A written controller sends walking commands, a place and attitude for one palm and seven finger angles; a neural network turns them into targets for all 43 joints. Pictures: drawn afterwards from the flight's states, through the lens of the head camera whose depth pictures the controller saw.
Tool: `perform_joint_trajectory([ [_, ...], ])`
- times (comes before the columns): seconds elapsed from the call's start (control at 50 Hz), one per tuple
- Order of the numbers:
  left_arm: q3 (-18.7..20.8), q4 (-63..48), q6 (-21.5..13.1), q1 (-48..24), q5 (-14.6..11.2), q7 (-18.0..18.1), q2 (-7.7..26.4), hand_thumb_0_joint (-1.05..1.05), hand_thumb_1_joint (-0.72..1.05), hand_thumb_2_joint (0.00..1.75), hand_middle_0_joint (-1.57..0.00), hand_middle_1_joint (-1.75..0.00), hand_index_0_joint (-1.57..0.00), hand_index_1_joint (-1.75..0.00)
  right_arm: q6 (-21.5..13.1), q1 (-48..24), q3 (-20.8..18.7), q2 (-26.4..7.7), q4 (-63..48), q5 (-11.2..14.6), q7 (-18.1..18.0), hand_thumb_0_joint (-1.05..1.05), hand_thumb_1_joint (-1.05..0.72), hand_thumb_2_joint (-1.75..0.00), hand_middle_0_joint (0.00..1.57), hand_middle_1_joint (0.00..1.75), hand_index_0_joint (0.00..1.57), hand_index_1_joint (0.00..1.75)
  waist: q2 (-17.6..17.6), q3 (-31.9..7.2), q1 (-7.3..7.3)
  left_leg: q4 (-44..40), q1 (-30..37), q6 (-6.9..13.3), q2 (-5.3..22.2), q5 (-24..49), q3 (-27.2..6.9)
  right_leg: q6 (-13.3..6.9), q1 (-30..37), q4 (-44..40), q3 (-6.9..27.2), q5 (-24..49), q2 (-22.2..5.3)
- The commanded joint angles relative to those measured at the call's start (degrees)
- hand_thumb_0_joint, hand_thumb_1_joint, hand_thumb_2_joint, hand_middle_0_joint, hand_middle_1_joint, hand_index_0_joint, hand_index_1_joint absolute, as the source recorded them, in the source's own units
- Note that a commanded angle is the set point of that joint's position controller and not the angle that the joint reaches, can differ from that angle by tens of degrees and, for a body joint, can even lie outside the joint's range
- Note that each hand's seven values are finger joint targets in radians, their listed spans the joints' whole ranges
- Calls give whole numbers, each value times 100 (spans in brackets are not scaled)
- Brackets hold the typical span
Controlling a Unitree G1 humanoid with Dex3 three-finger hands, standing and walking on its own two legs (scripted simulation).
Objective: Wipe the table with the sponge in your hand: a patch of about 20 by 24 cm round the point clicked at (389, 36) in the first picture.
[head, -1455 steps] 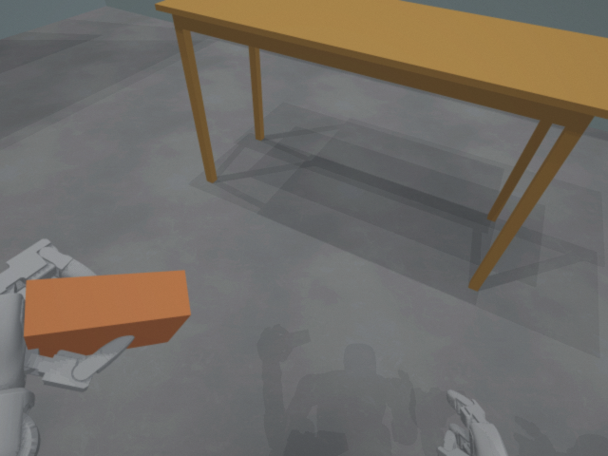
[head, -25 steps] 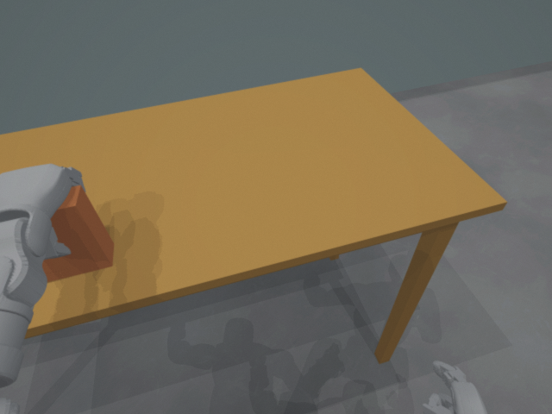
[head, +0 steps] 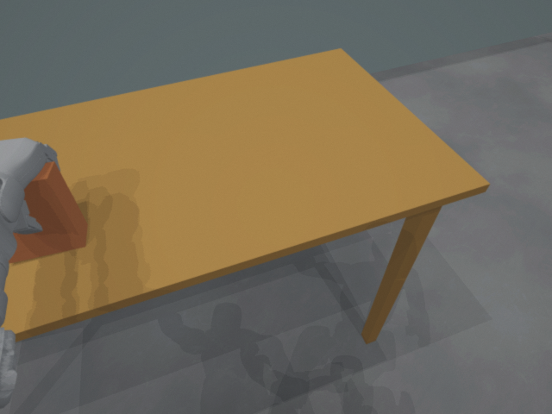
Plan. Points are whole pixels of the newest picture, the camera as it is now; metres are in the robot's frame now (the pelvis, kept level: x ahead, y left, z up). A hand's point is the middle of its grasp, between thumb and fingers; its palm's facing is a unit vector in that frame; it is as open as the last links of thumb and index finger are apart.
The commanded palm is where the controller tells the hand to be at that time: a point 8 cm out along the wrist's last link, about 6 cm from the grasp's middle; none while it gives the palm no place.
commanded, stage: wipe forward along the first lane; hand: left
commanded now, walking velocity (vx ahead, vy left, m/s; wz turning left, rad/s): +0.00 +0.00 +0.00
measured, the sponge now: (37, 225) +0.34 +0.40 +0.10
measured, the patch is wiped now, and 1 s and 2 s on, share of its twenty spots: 0.20 0.40 0.65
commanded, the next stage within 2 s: slide across to the middle lane in 0.58 s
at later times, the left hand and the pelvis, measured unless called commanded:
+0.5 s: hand (27, 168) +0.41 +0.42 +0.15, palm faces -0.17 +0.04 -0.98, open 9.2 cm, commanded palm +0.41 +0.42 +0.18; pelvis +0.01 +0.02 +0.00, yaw -1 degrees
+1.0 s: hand (40, 149) +0.44 +0.42 +0.15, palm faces -0.13 +0.09 -0.99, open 9.2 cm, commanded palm +0.44 +0.39 +0.20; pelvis +0.04 +0.04 +0.00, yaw +0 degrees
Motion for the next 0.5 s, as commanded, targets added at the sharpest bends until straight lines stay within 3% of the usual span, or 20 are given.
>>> perform_joint_trajectory([
  [0.0, 417, -256, -57, -1839, 186, 381, 1754, 0, 10, 130, -120, -160, -120, -160, -197, -92, -288, -867, -612, 5, -40, 0, -90, -90, 20, 30, 20, 30, -661, -960, -223, -342, -285, 254, -298, -52, 171, 24, 685, -562, 603, 197, -66],
  [0.04, 245, 35, -78, -1876, 197, 407, 1568, 0, 10, 130, -120, -160, -120, -160, -179, -48, -286, -874, -573, 26, -37, 0, -90, -90, 20, 30, 20, 30, -697, -705, -303, -365, -409, 247, -287, -202, 158, 20, 473, -605, 552, 43, -46],
  [0.1, 492, 80, -152, -2049, 271, 465, 1965, 0, 10, 130, -120, -160, -120, -160, -165, 59, -310, -899, -551, 19, -26, 0, -90, -90, 20, 30, 20, 30, -585, -1036, -265, -328, -374, 257, -277, -67, 163, 16, 628, -541, 611, 217, -56],
  [0.14, 315, 302, -144, -2008, 301, 487, 1755, 0, 10, 130, -120, -160, -120, -160, -141, 94, -318, -901, -533, 31, -11, 0, -90, -90, 20, 30, 20, 30, -681, -919, -317, -324, -466, 254, -281, -100, 171, 21, 548, -549, 580, 241, -42],
  [0.16, 317, 322, -145, -1955, 319, 499, 1752, 0, 10, 130, -120, -160, -120, -160, -123, 100, -329, -900, -529, 33, -7, 0, -90, -90, 20, 30, 20, 30, -523, -931, -297, -329, -421, 245, -280, -81, 180, 4, 505, -546, 565, 239, -34],
  [0.22, 349, 467, -140, -2303, 370, 519, 1950, 0, 10, 130, -120, -160, -120, -160, -115, 203, -316, -941, -485, 35, -15, 0, -90, -90, 20, 30, 20, 30, -634, -918, -380, -361, -490, 258, -265, -122, 151, 15, 475, -576, 565, 180, -23],
  [0.28, 384, 497, -174, -2495, 436, 520, 2095, 0, 10, 130, -120, -160, -120, -160, -111, 248, -326, -966, -470, 32, -32, 0, -90, -90, 20, 30, 20, 30, -445, -1001, -383, -392, -431, 255, -266, -61, 146, -16, 455, -602, 565, 215, -12],
  [0.32, 273, 703, -164, -2567, 440, 527, 2030, 0, 10, 130, -120, -160, -120, -160, -104, 312, -313, -956, -457, 45, -33, 0, -90, -90, 20, 30, 20, 30, -537, -961, -444, -398, -481, 257, -254, -142, 142, 7, 409, -608, 543, 123, -8],
  [0.34, 349, 777, -156, -2581, 467, 530, 2151, 0, 10, 130, -120, -160, -120, -160, -94, 337, -317, -976, -442, 38, -35, 0, -90, -90, 20, 30, 20, 30, -592, -986, -430, -391, -506, 259, -252, -164, 145, 12, 417, -614, 558, 104, -5],
  [0.36, 189, 810, -150, -2721, 493, 513, 2032, 0, 10, 130, -120, -160, -120, -160, -93, 360, -303, -975, -442, 49, -35, 0, -90, -90, 20, 30, 20, 30, -503, -922, -497, -406, -509, 250, -257, -143, 125, 0, 321, -620, 527, 124, 5],
  [0.38, 184, 675, -200, -2852, 531, 483, 2025, 0, 10, 130, -120, -160, -120, -160, -105, 398, -325, -979, -430, 34, -30, 0, -90, -90, 20, 30, 20, 30, -315, -1069, -466, -430, -336, 245, -241, 42, 123, -36, 325, -623, 516, 285, 24],
  [0.44, 298, 902, -243, -2739, 573, 483, 2161, 0, 10, 130, -120, -160, -120, -160, -49, 512, -330, -987, -419, 27, -25, 0, -90, -90, 20, 30, 20, 30, -437, -1149, -445, -388, -370, 239, -234, 156, 105, -38, 354, -563, 480, 393, 44],
  [0.48, 264, 754, -328, -2802, 558, 463, 2058, 0, 10, 130, -120, -160, -120, -160, -39, 558, -362, -969, -442, 15, -12, 0, -90, -90, 20, 30, 20, 30, -298, -1351, -421, -379, -175, 235, -216, 424, 89, -70, 371, -536, 457, 629, 59],
])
